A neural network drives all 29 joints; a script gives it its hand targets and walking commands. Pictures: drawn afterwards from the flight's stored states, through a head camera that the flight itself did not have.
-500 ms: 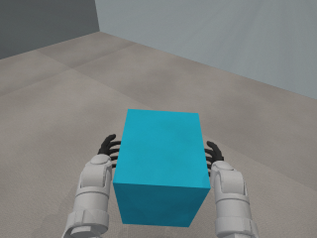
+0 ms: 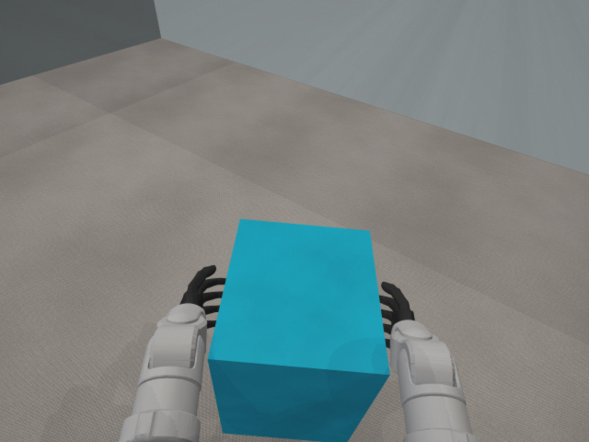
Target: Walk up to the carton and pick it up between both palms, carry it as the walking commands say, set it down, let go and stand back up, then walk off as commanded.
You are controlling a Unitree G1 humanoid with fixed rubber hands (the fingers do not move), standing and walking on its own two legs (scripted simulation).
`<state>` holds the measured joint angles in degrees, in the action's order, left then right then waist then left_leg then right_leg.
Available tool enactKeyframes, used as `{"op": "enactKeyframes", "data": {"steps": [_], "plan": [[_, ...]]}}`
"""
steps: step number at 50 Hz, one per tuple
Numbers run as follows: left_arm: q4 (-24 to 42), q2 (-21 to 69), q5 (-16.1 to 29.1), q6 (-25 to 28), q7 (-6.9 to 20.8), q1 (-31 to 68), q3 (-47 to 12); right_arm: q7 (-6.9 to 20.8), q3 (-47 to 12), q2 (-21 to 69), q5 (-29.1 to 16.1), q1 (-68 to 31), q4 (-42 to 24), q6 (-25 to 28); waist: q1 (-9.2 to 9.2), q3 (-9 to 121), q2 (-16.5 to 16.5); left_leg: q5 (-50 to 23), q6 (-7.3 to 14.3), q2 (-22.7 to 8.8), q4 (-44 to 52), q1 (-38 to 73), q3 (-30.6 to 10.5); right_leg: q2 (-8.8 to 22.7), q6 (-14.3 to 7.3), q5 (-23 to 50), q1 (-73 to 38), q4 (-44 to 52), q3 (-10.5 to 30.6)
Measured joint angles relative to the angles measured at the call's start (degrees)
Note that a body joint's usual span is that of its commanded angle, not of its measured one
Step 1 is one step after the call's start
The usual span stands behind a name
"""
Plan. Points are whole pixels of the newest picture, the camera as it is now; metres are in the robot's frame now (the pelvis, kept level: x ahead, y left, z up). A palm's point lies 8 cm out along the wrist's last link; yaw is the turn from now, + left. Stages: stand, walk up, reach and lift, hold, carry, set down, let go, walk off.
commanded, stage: set down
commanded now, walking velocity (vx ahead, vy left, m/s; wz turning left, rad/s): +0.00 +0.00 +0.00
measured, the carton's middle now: (294, 334) +0.30 -0.04 -0.06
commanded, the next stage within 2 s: none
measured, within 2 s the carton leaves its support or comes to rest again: neither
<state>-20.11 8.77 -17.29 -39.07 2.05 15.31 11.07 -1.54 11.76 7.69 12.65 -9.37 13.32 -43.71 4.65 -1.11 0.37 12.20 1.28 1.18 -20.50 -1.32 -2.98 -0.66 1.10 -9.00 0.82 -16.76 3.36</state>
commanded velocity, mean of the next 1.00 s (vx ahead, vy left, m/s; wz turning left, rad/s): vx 0.00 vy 0.00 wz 0.00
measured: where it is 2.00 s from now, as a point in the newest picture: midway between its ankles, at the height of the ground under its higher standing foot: outside the picture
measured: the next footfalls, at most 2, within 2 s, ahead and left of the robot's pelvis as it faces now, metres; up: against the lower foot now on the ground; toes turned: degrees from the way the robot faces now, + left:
none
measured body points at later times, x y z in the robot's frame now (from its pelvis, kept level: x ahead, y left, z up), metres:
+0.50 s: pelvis -0.05 +0.00 -0.03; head +0.07 +0.00 +0.41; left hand +0.33 +0.11 -0.07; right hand +0.29 -0.19 -0.08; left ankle +0.00 +0.11 -0.75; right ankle +0.01 -0.14 -0.75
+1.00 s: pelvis -0.05 +0.01 -0.09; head +0.14 +0.01 +0.32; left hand +0.38 +0.11 -0.15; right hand +0.32 -0.18 -0.16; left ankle +0.00 +0.11 -0.75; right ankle +0.01 -0.14 -0.75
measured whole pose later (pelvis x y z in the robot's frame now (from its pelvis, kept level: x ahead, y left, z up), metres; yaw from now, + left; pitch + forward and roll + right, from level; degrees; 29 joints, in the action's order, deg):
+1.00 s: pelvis -0.05 +0.01 -0.09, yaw +2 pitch +30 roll -1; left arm -34.9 7.3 -17.9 -13.4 1.3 40.0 22.4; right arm 0.6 28.8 9.2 17.2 -32.2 27.6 -15.1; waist 4.6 5.2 -2.4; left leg 18.9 0.9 4.0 -56.5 -67.2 -4.0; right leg -0.1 2.1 -17.7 66.6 -54.4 1.9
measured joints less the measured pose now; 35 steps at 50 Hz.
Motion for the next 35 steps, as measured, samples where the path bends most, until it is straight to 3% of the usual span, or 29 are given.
{"op": "enactKeyframes", "data": {"steps": [6, 14, 21, 27, 35], "plan": [[-4.9, 1.3, -1.7, 5.6, -0.9, 4.7, 5.0, 2.1, 5.4, 1.0, 2.9, -5.8, 7.8, 7.3, -1.66, -2.0, 0.5, 0.5, 0.4, 1.1, -4.1, -6.4, 0.8, 0.8, 0.5, -1.5, 7.2, -6.0, 0.7], [-10.3, 2.3, -1.6, 15.3, -2.3, 8.4, 9.1, 4.1, 11.7, 1.9, 6.1, -10.8, 12.9, 16.4, 0.96, 0.1, -2.2, 1.9, 0.6, 2.4, -11.5, -18.9, -0.6, 1.6, 0.6, -3.7, 19.0, -13.2, -0.7], [-13.5, 2.6, -2.3, 20.4, -2.4, 13.2, 11.6, 4.3, 12.8, 0.6, 6.1, -14.3, 14.1, 20.2, 0.45, -2.6, -1.6, 2.2, 0.1, 1.7, -15.4, -26.7, 0.1, 0.7, 0.7, -3.7, 27.4, -17.5, 0.0], [-12.0, 1.5, -1.6, 23.2, -2.3, 15.7, 11.3, 4.1, 13.4, 0.7, 5.9, -17.7, 14.5, 24.1, -0.33, -3.1, -0.5, 2.0, -0.8, 1.3, -18.7, -35.2, -0.3, 0.1, 0.0, -3.9, 36.1, -21.5, -0.5], [-12.8, -0.8, -1.2, 24.4, -0.5, 19.4, 12.4, 2.6, 15.0, 2.2, 6.2, -21.4, 14.7, 25.7, -0.45, -1.1, -2.3, 3.5, -1.2, 1.5, -24.9, -45.8, -1.4, 0.0, -0.3, -5.6, 46.4, -27.6, -1.6]]}}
